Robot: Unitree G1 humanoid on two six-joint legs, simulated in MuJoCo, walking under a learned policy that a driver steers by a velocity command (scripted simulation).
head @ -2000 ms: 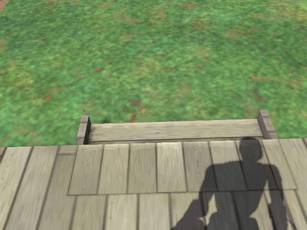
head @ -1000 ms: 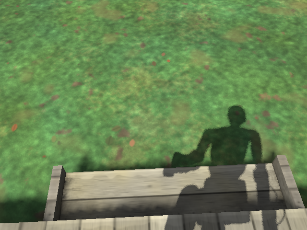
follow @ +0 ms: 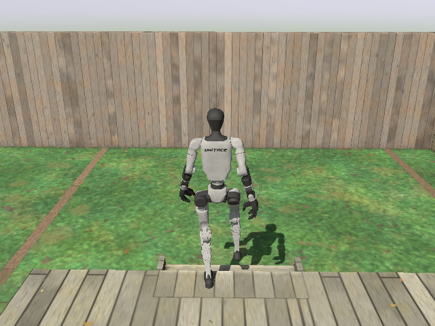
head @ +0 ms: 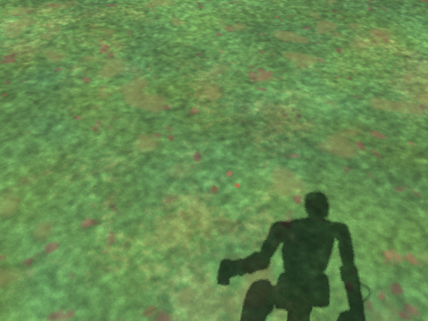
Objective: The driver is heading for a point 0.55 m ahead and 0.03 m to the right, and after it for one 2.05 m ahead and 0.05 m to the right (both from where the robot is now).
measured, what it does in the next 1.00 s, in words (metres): goes down: right foot 0.16 m lower, then left foot 0.16 m lower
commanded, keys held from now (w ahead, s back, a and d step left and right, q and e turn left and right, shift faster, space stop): w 0.56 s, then no key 0.44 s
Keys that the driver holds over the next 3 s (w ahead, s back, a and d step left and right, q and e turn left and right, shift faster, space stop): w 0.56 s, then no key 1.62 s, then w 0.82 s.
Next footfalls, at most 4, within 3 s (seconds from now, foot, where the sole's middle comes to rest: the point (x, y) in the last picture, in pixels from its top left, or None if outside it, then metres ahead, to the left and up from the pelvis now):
0.18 right None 0.23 -0.12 -0.92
0.72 left None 0.58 0.10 -1.08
1.08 right None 0.66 -0.10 -1.08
2.50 right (235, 305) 0.73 -0.13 -1.08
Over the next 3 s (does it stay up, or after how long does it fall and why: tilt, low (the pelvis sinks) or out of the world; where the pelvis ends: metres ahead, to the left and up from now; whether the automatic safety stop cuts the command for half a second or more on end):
stays up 0.90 -0.04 -0.33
